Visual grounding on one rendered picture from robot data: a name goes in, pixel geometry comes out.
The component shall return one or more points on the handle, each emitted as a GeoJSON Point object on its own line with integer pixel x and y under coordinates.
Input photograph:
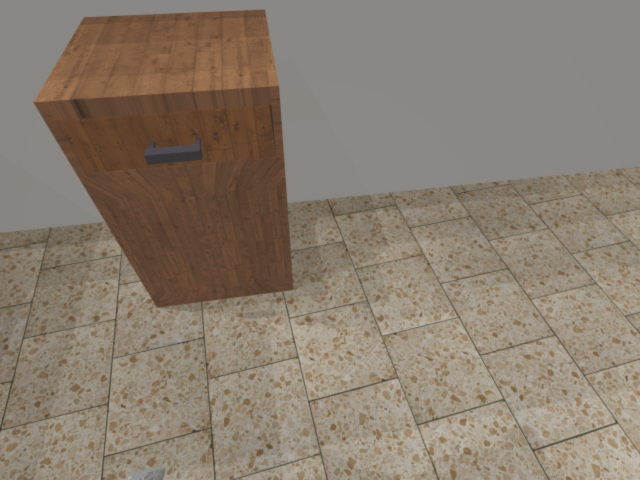
{"type": "Point", "coordinates": [173, 154]}

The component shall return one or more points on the drawer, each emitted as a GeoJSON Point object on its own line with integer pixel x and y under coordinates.
{"type": "Point", "coordinates": [119, 142]}

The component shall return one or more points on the cabinet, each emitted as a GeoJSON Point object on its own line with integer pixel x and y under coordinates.
{"type": "Point", "coordinates": [194, 232]}

